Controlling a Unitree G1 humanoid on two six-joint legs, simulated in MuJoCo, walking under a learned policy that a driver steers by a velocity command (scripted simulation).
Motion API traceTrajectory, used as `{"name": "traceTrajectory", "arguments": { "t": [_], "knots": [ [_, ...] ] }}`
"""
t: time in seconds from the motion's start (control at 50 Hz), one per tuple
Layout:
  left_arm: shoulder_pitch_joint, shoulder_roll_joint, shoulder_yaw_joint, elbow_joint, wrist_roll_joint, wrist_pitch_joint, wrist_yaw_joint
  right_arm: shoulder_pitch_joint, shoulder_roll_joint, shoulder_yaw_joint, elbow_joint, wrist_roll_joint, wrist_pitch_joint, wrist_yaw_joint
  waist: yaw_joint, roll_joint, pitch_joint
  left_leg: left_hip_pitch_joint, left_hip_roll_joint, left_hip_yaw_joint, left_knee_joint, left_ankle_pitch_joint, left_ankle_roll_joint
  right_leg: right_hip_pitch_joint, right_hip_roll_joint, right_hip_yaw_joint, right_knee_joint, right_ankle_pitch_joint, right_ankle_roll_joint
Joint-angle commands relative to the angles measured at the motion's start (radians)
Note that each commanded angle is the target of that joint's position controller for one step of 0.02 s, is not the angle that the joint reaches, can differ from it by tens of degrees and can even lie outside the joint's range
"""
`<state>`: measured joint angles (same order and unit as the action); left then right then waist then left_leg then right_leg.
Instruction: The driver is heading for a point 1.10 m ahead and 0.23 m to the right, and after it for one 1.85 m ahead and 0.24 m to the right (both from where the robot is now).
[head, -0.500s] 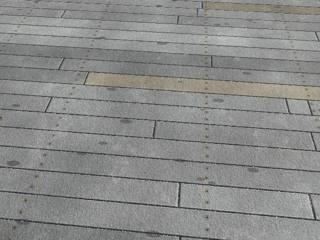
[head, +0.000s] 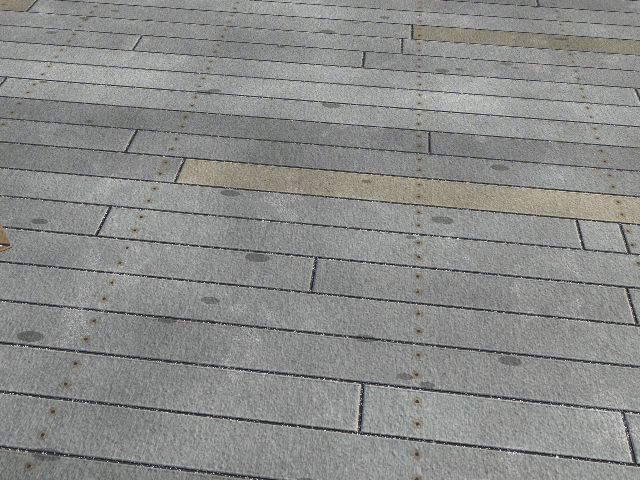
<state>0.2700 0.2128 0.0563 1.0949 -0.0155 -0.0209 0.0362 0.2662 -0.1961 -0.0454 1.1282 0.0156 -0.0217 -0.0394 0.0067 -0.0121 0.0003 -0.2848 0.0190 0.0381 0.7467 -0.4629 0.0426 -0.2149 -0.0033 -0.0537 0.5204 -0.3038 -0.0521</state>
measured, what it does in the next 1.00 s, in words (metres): walks ahead, turning right: right foot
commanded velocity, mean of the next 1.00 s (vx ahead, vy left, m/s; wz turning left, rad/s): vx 0.44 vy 0.00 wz -0.34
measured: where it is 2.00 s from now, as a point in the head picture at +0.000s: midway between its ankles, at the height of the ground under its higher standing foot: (434, 296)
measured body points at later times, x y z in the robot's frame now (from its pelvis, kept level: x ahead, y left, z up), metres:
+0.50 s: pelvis +0.17 +0.02 -0.01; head +0.19 +0.03 +0.44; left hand +0.41 +0.19 -0.12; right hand +0.02 -0.19 -0.14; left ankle +0.02 +0.14 -0.74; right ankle +0.31 -0.16 -0.69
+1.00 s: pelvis +0.44 -0.08 +0.01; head +0.46 -0.10 +0.46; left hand +0.56 +0.16 -0.13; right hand +0.52 -0.38 -0.10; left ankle +0.70 +0.00 -0.68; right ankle +0.33 -0.12 -0.74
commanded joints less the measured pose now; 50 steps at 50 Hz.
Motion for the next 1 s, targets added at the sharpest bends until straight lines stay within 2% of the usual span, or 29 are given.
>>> {"name": "traceTrajectory", "arguments": {
  "t": [0.02, 0.04, 0.08, 0.1, 0.12, 0.14, 0.16, 0.18, 0.2, 0.22, 0.26, 0.3, 0.38, 0.48, 0.54, 0.56, 0.58, 0.6, 0.62, 0.64, 0.66, 0.68, 0.7, 0.72, 0.74, 0.78, 0.86, 0.92, 1.0],
  "knots": [
    [0.028, 0.169, 0.032, -0.045, -0.001, -0.036, -0.002, -0.074, -0.077, -0.018, -0.084, 0.013, -0.046, 0.016, 0.008, -0.123, 0.129, -0.259, 0.063, -0.059, 0.172, -0.093, 0.043, -0.021, -0.360, 0.536, -0.391, -0.453, -0.204],
    [-0.011, 0.165, 0.031, -0.064, -0.012, -0.040, -0.005, -0.062, -0.079, -0.021, -0.086, 0.015, -0.057, 0.019, -0.013, -0.112, 0.121, -0.216, 0.070, -0.060, 0.071, -0.083, 0.049, -0.034, -0.325, 0.476, -0.377, -0.378, -0.174],
    [-0.088, 0.172, 0.033, -0.090, -0.031, -0.028, -0.009, 0.021, -0.069, -0.030, -0.046, 0.010, -0.074, 0.019, -0.078, -0.089, 0.087, 0.056, -0.003, 0.035, -0.216, 0.097, 0.035, -0.155, -0.190, 0.295, -0.305, -0.249, -0.118],
    [-0.080, 0.169, 0.034, -0.094, -0.032, -0.019, -0.010, 0.100, -0.070, -0.038, -0.009, 0.005, -0.075, 0.019, -0.102, -0.074, 0.065, 0.197, -0.044, 0.072, -0.288, 0.218, 0.010, -0.219, -0.139, 0.247, -0.239, -0.227, -0.104],
    [-0.092, 0.139, 0.026, -0.106, -0.031, -0.018, -0.011, 0.186, -0.085, -0.046, 0.015, 0.000, -0.071, 0.019, -0.129, -0.029, 0.049, 0.315, -0.015, 0.026, -0.313, 0.229, -0.001, -0.305, -0.093, 0.207, -0.128, -0.192, -0.077],
    [-0.123, 0.054, 0.005, -0.128, -0.022, -0.026, -0.018, 0.314, -0.140, -0.060, 0.029, -0.008, -0.070, 0.010, -0.170, 0.176, -0.003, 0.442, 0.190, -0.234, -0.439, 0.077, 0.035, -0.435, -0.002, 0.097, 0.206, -0.158, -0.017],
    [-0.102, 0.026, 0.004, -0.161, -0.026, -0.042, -0.014, 0.370, -0.237, -0.071, 0.018, -0.020, -0.076, 0.014, -0.157, 0.332, -0.010, 0.468, 0.404, -0.599, -0.562, -0.076, 0.162, -0.612, 0.065, 0.091, 0.461, -0.271, -0.005],
    [-0.124, 0.070, 0.012, -0.173, -0.038, -0.053, -0.017, 0.309, -0.187, -0.053, 0.006, -0.027, -0.092, 0.014, -0.121, 0.218, 0.051, 0.385, 0.447, -0.680, -0.594, -0.254, 0.203, -0.682, -0.008, 0.185, 0.628, -0.230, -0.024],
    [-0.115, 0.089, 0.016, -0.172, -0.046, -0.059, -0.024, 0.215, -0.139, -0.038, -0.025, -0.013, -0.102, 0.015, -0.078, 0.154, 0.117, 0.357, 0.409, -0.587, -0.603, -0.255, 0.161, -0.746, -0.041, 0.215, 0.680, -0.117, -0.042],
    [-0.085, 0.087, 0.019, -0.152, -0.039, -0.060, -0.026, 0.146, -0.128, -0.030, -0.045, -0.007, -0.106, 0.022, -0.046, 0.124, 0.130, 0.330, 0.359, -0.462, -0.608, -0.135, 0.115, -0.733, -0.058, 0.214, 0.683, -0.027, -0.047],
    [-0.076, 0.093, 0.030, -0.138, -0.026, -0.058, -0.031, 0.111, -0.091, -0.018, -0.058, -0.017, -0.104, 0.029, -0.030, 0.114, 0.123, 0.298, 0.272, -0.218, -0.603, 0.183, 0.046, -0.661, -0.084, 0.199, 0.613, 0.112, -0.043],
    [-0.093, 0.062, 0.029, -0.143, -0.022, -0.046, -0.047, 0.161, -0.080, -0.012, -0.050, -0.034, -0.102, 0.024, -0.041, 0.111, 0.095, 0.289, 0.227, -0.082, -0.590, 0.384, 0.040, -0.621, -0.081, 0.156, 0.603, 0.191, -0.023],
    [-0.246, 0.027, 0.012, -0.232, -0.019, -0.037, -0.064, 0.168, -0.121, -0.014, -0.072, -0.042, -0.095, 0.002, -0.056, 0.075, 0.137, 0.235, 0.215, 0.044, -0.626, 0.512, 0.052, -0.607, -0.075, 0.100, 0.396, 0.307, 0.007],
    [-0.400, 0.014, -0.006, -0.320, -0.015, -0.038, -0.100, 0.232, -0.155, -0.024, -0.081, -0.019, -0.083, -0.007, -0.082, 0.069, 0.161, 0.320, 0.250, 0.153, -0.597, 0.667, 0.049, -0.539, -0.056, -0.020, 0.187, 0.306, -0.026],
    [-0.379, 0.056, 0.012, -0.350, -0.015, -0.038, -0.117, 0.213, -0.197, -0.036, -0.103, -0.010, -0.069, -0.012, -0.020, 0.130, 0.093, 0.390, 0.272, 0.206, -0.427, 1.189, 0.040, -0.377, 0.023, -0.105, 0.151, 0.195, -0.083],
    [-0.301, 0.090, 0.028, -0.341, -0.016, -0.035, -0.118, 0.198, -0.218, -0.043, -0.114, -0.008, -0.061, -0.016, 0.031, 0.163, 0.040, 0.397, 0.277, 0.212, -0.305, 1.356, 0.038, -0.273, 0.060, -0.123, 0.157, 0.149, -0.106],
    [-0.174, 0.147, 0.054, -0.318, -0.017, -0.031, -0.116, 0.175, -0.241, -0.049, -0.129, -0.007, -0.056, -0.015, 0.099, 0.180, -0.035, 0.368, 0.278, 0.202, -0.139, 1.409, 0.033, -0.106, 0.088, -0.113, 0.127, 0.144, -0.136],
    [-0.009, 0.210, 0.090, -0.280, -0.018, -0.023, -0.100, 0.136, -0.245, -0.049, -0.148, -0.002, -0.060, -0.010, 0.191, 0.161, -0.111, 0.233, 0.241, 0.208, 0.093, 1.277, 0.003, 0.157, 0.090, -0.056, 0.026, 0.211, -0.179],
    [0.086, 0.271, 0.104, -0.245, -0.017, -0.011, -0.072, 0.162, -0.152, -0.026, -0.172, -0.034, -0.075, 0.004, 0.163, -0.047, -0.206, -0.097, 0.152, 0.183, 0.448, 0.428, -0.026, 0.473, -0.125, 0.275, 0.043, 0.203, -0.240],
    [0.085, 0.325, 0.097, -0.272, 0.010, -0.026, -0.072, 0.248, -0.052, 0.008, -0.225, -0.004, -0.118, 0.026, 0.067, -0.196, -0.384, -0.400, -0.046, -0.024, 0.750, -0.135, -0.052, 0.700, -0.378, 0.904, -0.148, 0.066, -0.455],
    [0.125, 0.228, 0.076, -0.239, 0.019, -0.030, -0.069, 0.107, -0.144, -0.019, -0.238, 0.042, -0.154, 0.040, 0.130, -0.070, -0.328, -0.498, 0.004, -0.149, 0.791, -0.054, -0.027, 0.639, -0.346, 0.822, -0.251, 0.054, -0.388],
    [0.047, 0.174, 0.062, -0.242, 0.008, -0.044, -0.070, 0.048, -0.161, -0.024, -0.263, 0.057, -0.159, 0.039, 0.096, -0.046, -0.174, -0.534, 0.055, -0.129, 0.725, 0.037, -0.003, 0.483, -0.308, 0.635, -0.252, 0.114, -0.331],
    [-0.063, 0.137, 0.047, -0.270, 0.000, -0.058, -0.076, 0.034, -0.167, -0.029, -0.250, 0.037, -0.153, 0.025, 0.039, 0.060, -0.103, -0.459, 0.106, -0.121, 0.639, 0.110, -0.004, 0.295, -0.256, 0.503, -0.266, 0.204, -0.281],
    [-0.130, 0.104, 0.035, -0.284, 0.004, -0.065, -0.078, 0.045, -0.175, -0.042, -0.240, 0.017, -0.138, 0.016, -0.003, 0.068, -0.060, -0.384, 0.136, -0.117, 0.568, 0.147, -0.013, 0.156, -0.214, 0.404, -0.280, 0.284, -0.255],
    [-0.148, 0.088, 0.027, -0.284, 0.013, -0.069, -0.077, 0.082, -0.167, -0.047, -0.233, 0.011, -0.118, 0.017, -0.035, 0.047, -0.048, -0.320, 0.158, -0.120, 0.541, 0.173, -0.015, 0.074, -0.188, 0.341, -0.305, 0.312, -0.243],
    [-0.117, 0.116, 0.030, -0.261, 0.009, -0.078, -0.070, 0.080, -0.134, -0.044, -0.248, -0.001, -0.095, 0.015, -0.055, 0.000, -0.015, -0.287, 0.171, -0.104, 0.456, 0.177, -0.041, -0.030, -0.178, 0.284, -0.339, 0.381, -0.252],
    [-0.021, 0.154, 0.035, -0.229, 0.010, -0.080, -0.042, -0.091, -0.133, -0.041, -0.312, -0.022, -0.084, 0.011, -0.008, -0.015, 0.030, -0.387, 0.157, -0.069, 0.195, 0.405, -0.074, -0.025, -0.134, 0.193, -0.361, 0.468, -0.214],
    [0.036, 0.164, 0.034, -0.214, 0.004, -0.075, -0.035, -0.199, -0.105, -0.027, -0.339, -0.014, -0.092, 0.024, 0.037, -0.031, 0.034, -0.357, 0.112, -0.044, -0.047, 0.586, -0.057, 0.024, -0.113, 0.154, -0.361, 0.410, -0.169],
    [0.116, 0.168, 0.032, -0.180, -0.003, -0.069, -0.033, -0.320, -0.111, -0.016, -0.378, 0.001, -0.099, 0.051, 0.084, -0.047, 0.069, -0.392, 0.076, -0.038, -0.187, 0.596, -0.033, 0.159, -0.170, 0.188, -0.333, 0.336, -0.167]
  ]
}}
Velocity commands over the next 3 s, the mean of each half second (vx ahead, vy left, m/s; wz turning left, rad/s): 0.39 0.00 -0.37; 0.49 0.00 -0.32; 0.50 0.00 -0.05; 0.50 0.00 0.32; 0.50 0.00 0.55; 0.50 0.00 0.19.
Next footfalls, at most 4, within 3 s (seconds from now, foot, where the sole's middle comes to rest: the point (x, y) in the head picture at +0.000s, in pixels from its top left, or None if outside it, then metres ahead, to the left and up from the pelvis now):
0.62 right None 0.37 -0.14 -0.77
1.14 left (358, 386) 0.75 -0.06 -0.77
1.68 right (490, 322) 0.94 -0.40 -0.77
2.22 left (399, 227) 1.27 -0.20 -0.77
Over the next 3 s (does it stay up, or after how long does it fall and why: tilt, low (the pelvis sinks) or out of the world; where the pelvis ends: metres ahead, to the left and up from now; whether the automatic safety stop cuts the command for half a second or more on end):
stays up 1.53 -0.30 0.01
